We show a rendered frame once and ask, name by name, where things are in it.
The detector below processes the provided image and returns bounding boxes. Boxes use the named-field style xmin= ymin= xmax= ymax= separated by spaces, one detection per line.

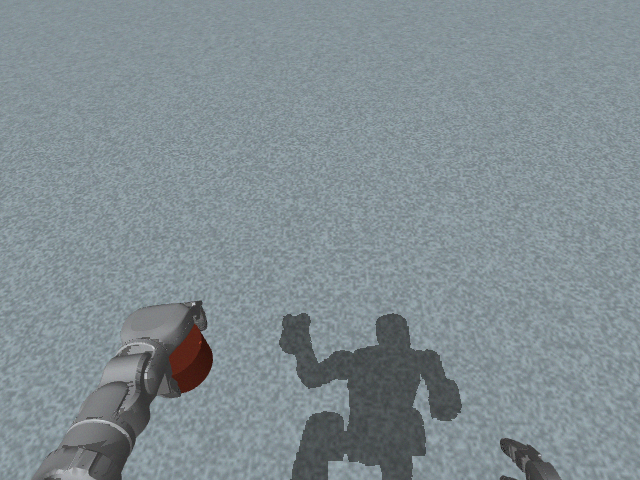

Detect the left robot arm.
xmin=31 ymin=339 xmax=169 ymax=480

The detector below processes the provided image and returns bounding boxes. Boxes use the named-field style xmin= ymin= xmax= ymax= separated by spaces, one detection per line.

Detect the left robot hand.
xmin=121 ymin=300 xmax=207 ymax=398

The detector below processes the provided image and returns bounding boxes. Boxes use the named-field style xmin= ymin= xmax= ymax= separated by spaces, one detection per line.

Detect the tin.
xmin=169 ymin=323 xmax=213 ymax=393

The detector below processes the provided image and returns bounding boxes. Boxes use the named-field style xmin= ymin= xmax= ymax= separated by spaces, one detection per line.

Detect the right robot hand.
xmin=500 ymin=438 xmax=561 ymax=480

